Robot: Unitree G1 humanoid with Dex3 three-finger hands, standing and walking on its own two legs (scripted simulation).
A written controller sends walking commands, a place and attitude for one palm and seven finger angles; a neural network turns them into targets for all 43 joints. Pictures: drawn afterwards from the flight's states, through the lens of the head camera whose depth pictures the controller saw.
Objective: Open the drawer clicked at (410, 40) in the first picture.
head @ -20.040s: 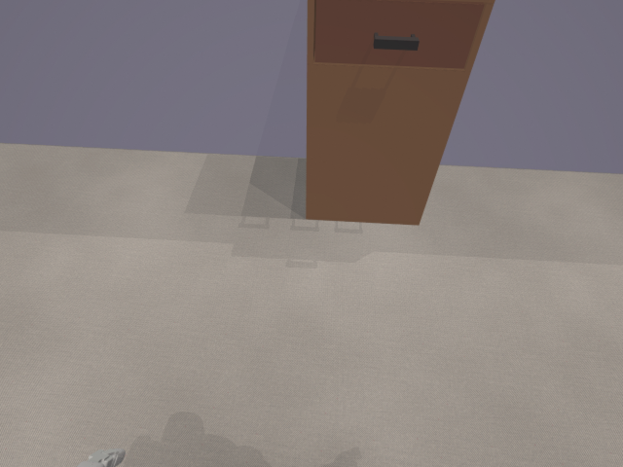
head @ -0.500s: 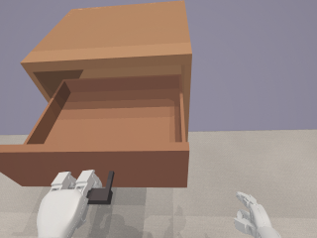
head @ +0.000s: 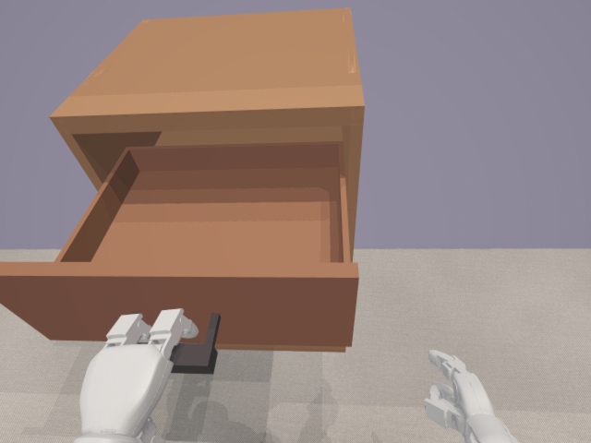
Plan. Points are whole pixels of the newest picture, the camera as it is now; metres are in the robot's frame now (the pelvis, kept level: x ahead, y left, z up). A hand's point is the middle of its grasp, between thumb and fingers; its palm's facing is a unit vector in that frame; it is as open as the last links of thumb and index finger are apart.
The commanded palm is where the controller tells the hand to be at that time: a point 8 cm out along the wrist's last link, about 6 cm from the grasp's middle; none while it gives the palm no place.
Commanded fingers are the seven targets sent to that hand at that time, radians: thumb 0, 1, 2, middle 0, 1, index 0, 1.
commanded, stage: lift the hand off the handle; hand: left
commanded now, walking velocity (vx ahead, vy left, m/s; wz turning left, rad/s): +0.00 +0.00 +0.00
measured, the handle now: (168, 339) +0.22 +0.20 +0.06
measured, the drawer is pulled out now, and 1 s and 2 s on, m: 0.29 0.27 0.27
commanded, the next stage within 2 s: draw the hand back to the body in 1.54 s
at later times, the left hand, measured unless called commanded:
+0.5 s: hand (154, 367) +0.18 +0.20 +0.06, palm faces +0.06 -0.18 -0.98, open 13.8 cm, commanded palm +0.15 +0.20 +0.13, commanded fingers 0.00 -0.50 0.30 -0.30 -1.20 -0.30 -1.20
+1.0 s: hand (124, 334) +0.19 +0.21 +0.14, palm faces +0.17 -0.19 -0.97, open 13.8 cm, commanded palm +0.14 +0.20 +0.20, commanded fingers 0.00 -0.50 0.30 -0.30 -1.20 -0.30 -1.20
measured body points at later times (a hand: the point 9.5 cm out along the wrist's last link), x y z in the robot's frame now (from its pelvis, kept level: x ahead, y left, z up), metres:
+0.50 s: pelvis +0.00 +0.00 +0.01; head -0.01 -0.04 +0.46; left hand +0.18 +0.21 +0.12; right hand +0.22 -0.19 -0.09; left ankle +0.01 +0.12 -0.72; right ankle -0.02 -0.07 -0.72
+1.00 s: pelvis +0.00 +0.02 +0.02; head -0.02 -0.03 +0.46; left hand +0.17 +0.21 +0.19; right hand +0.25 -0.15 -0.06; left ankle +0.01 +0.12 -0.72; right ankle -0.02 -0.07 -0.72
